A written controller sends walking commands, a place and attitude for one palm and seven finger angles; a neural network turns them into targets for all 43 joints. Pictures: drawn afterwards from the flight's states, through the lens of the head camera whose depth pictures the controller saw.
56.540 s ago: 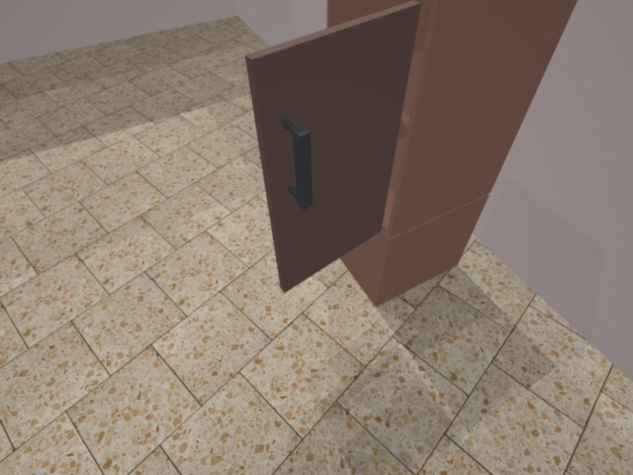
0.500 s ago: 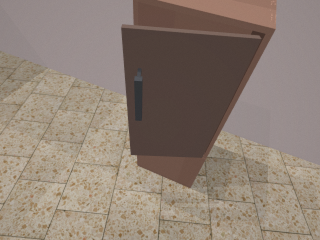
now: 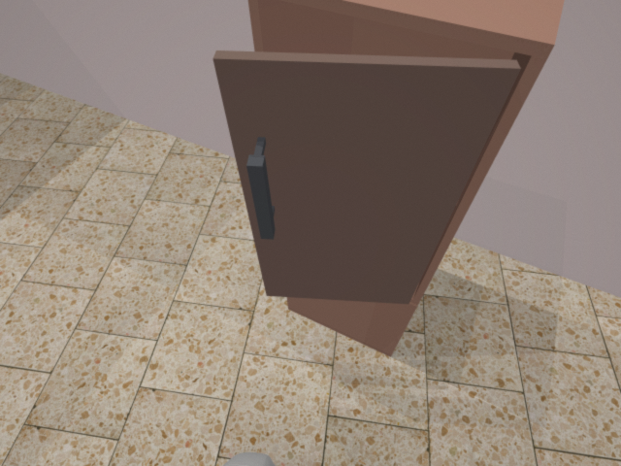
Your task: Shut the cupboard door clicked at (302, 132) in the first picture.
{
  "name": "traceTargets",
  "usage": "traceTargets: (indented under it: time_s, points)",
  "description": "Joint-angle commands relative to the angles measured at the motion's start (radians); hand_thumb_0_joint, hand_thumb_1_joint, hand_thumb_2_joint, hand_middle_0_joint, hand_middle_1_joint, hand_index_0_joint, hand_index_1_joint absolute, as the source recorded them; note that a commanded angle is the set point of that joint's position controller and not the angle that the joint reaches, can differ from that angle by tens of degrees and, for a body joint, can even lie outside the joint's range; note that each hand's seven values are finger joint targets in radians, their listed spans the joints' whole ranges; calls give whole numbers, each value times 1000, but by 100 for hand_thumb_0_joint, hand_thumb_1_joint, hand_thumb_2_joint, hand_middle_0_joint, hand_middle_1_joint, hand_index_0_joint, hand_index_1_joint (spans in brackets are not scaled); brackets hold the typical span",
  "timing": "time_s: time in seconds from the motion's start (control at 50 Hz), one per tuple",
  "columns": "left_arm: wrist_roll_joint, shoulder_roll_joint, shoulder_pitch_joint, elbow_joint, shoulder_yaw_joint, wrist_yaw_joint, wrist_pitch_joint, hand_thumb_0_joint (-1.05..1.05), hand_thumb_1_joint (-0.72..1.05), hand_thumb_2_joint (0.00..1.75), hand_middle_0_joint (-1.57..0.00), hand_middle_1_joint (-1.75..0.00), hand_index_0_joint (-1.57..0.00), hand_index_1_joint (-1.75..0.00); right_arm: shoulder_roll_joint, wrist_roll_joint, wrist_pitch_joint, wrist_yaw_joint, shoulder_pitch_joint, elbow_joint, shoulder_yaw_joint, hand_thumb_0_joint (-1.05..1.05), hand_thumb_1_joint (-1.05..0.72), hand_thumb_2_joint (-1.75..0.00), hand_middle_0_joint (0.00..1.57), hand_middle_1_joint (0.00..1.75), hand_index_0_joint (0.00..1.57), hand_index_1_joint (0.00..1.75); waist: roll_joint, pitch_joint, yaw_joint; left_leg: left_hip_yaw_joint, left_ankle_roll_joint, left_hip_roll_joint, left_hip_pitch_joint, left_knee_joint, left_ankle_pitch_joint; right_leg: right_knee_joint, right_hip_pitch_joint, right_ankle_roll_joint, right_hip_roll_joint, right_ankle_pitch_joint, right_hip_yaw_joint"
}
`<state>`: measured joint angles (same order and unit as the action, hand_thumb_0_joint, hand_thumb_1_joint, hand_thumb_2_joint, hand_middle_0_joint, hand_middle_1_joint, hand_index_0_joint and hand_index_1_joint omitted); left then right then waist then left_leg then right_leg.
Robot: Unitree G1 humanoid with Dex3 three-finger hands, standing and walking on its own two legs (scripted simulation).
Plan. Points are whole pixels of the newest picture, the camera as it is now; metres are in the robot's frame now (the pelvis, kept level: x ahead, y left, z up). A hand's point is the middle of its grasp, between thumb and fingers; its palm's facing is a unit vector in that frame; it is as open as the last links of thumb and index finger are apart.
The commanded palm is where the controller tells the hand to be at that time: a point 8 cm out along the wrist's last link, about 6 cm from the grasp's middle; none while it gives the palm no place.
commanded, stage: come to a stop and stand still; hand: left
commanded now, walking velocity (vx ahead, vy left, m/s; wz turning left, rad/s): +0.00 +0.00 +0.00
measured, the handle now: (264, 191) +0.47 +0.11 +0.05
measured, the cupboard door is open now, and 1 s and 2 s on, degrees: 23 23 23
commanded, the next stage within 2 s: look again from close up in 0.58 s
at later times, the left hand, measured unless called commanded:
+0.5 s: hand out of the picture +0.00 +0.24 -0.17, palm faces -0.01 -0.97 -0.25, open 7.4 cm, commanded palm none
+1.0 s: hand out of the picture -0.04 +0.19 -0.18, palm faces +0.00 -0.98 -0.17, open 7.4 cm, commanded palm none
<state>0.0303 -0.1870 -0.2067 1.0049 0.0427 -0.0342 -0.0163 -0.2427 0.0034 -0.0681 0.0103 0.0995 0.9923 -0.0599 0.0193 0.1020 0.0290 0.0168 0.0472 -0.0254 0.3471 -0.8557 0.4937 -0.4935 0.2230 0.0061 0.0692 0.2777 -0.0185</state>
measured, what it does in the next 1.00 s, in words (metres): steps on the spot: left foot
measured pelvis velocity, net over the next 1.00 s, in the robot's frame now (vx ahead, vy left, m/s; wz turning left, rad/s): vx -0.04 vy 0.03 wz -0.02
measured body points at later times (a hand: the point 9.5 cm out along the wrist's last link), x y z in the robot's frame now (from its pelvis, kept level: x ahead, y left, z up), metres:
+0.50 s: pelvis -0.04 +0.05 -0.01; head -0.05 +0.04 +0.44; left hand +0.00 +0.29 -0.15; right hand +0.01 -0.19 -0.16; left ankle -0.02 +0.13 -0.74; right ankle -0.01 -0.12 -0.74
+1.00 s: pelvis -0.04 +0.03 +0.00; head -0.04 +0.03 +0.45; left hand -0.04 +0.24 -0.16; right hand -0.03 -0.20 -0.16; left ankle -0.02 +0.13 -0.74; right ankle -0.01 -0.12 -0.74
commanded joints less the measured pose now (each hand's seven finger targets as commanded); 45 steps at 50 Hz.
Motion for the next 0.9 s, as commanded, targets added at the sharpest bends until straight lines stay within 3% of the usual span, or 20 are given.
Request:
traceTargets:
  time_s: [0.0, 0.02, 0.04, 0.06, 0.08, 0.1, 0.12, 0.14, 0.18, 0.22, 0.26, 0.32, 0.34, 0.46, 0.72, 0.8, 0.88]
  points:
    - [-2, -206, -40, -28, 42, -12, 4, 0, 90, 90, -20, -30, -20, -30, -32, 0, 28, 4, 98, -44, 2, 0, -90, -90, 20, 30, 20, 30, 177, -159, -24, 21, -7, 16, -91, 303, -186, 37, -123, -140, 183, -625, 149]
    - [-9, -190, -53, -56, 25, -58, 36, 0, 90, 90, -20, -30, -20, -30, -80, -9, 70, 3, 122, -116, -8, 0, -90, -90, 20, 30, 20, 30, -44, -306, -69, 70, -8, 52, -148, 407, -311, -120, -213, -80, 164, -930, 189]
    - [-25, -196, -55, -76, 18, -54, 33, 0, 90, 90, -20, -30, -20, -30, -88, -8, 75, 1, 106, -127, 0, 0, -90, -90, 20, 30, 20, 30, -181, -295, -57, 24, -37, 96, -203, 400, -561, -175, -154, -46, 102, -693, 62]
    - [-20, -143, -96, -96, 10, -49, 16, 0, 90, 90, -20, -30, -20, -30, -99, 10, 77, 5, 140, -141, -5, 0, -90, -90, 20, 30, 20, 30, -288, -318, -35, -83, -89, 222, -240, 338, -922, -203, -43, -23, 65, -308, 18]
    - [-13, -112, -109, -108, 8, -46, 10, 0, 90, 90, -20, -30, -20, -30, -112, 19, 65, 7, 141, -154, -3, 0, -90, -90, 20, 30, 20, 30, -228, -276, -20, -113, -141, 269, -263, 307, -1047, -172, 48, -20, 13, 22, -6]
    - [-7, -109, -76, -118, -2, -38, 5, 0, 90, 90, -20, -30, -20, -30, -109, 16, 64, 12, 137, -169, -8, 0, -90, -90, 20, 30, 20, 30, -198, -192, -30, -124, -144, 243, -245, 326, -1111, -185, 104, -15, -31, 87, -32]
    - [-6, -102, -62, -123, -7, -31, -3, 0, 90, 90, -20, -30, -20, -30, -117, 15, 65, 15, 140, -173, -7, 0, -90, -90, 20, 30, 20, 30, -218, -131, -35, -135, -149, 249, -189, 363, -1095, -221, 115, -16, -40, 135, -32]
    - [-7, -103, -67, -123, -10, -27, -3, 0, 90, 90, -20, -30, -20, -30, -103, 18, 66, 15, 126, -176, 0, 0, -90, -90, 20, 30, 20, 30, -227, -99, -21, -130, -161, 242, -143, 377, -1053, -221, 100, -21, -35, 136, -15]
    - [-11, -105, -108, -112, -15, -18, -3, 0, 90, 90, -20, -30, -20, -30, -95, 15, 68, 12, 79, -198, 6, 0, -90, -90, 20, 30, 20, 30, -105, -71, 9, -106, -148, 200, -44, 396, -671, -135, 36, -22, -29, 37, 8]
    - [-6, -125, -97, -120, -22, -12, 1, 0, 90, 90, -20, -30, -20, -30, -75, 11, 67, 4, 95, -200, 8, 0, -90, -90, 20, 30, 20, 30, 23, -38, -11, -91, -102, 124, -5, 425, -255, -29, 61, -37, -6, -14, 88]
    - [-5, -142, -68, -139, -19, -7, 3, 0, 90, 90, -20, -30, -20, -30, -77, 13, 66, -1, 125, -187, 7, 0, -90, -90, 20, 30, 20, 30, 39, -17, -33, -85, -93, 97, -5, 455, -114, -9, 107, -40, 4, 40, 111]
    - [-3, -131, -98, -146, -18, -5, 0, 0, 90, 90, -20, -30, -20, -30, -78, 18, 72, -5, 139, -178, 0, 0, -90, -90, 20, 30, 20, 30, -11, -17, -25, -121, -102, 124, 30, 532, 10, -23, 99, -26, -23, 74, 80]
    - [-2, -128, -108, -146, -19, -4, 1, 0, 90, 90, -20, -30, -20, -30, -77, 18, 75, -5, 142, -175, 2, 0, -90, -90, 20, 30, 20, 30, -21, -23, -18, -123, -106, 127, 50, 545, 16, -27, 70, -25, -23, 52, 63]
    - [-3, -112, -145, -118, -24, -1, 11, 0, 90, 90, -20, -30, -20, -30, -71, 15, 84, -3, 162, -139, 11, 0, -90, -90, 20, 30, 20, 30, -21, -53, -16, -112, -101, 126, 19, 560, -3, 13, 53, -28, -10, 24, 87]
    - [-12, -86, -166, -11, -41, -1, 27, 0, 90, 90, -20, -30, -20, -30, -49, 5, 95, 5, 221, -15, 29, 0, -90, -90, 20, 30, 20, 30, -37, -43, -27, -76, -82, 123, -55, 550, -129, 85, 34, -24, 16, -48, 100]
    - [-14, -79, -165, 12, -44, -2, 33, 0, 90, 90, -20, -30, -20, -30, -33, 2, 94, 8, 230, 11, 32, 0, -90, -90, 20, 30, 20, 30, 0, -41, -31, -54, -75, 114, -83, 520, -187, 110, 36, -23, 25, -57, 110]
    - [-14, -70, -159, 23, -45, -4, 32, 0, 90, 90, -20, -30, -20, -30, -24, 1, 93, 9, 233, 34, 34, 0, -90, -90, 20, 30, 20, 30, -20, -22, -31, -55, -72, 120, -79, 531, -185, 114, 37, -22, 20, -59, 105]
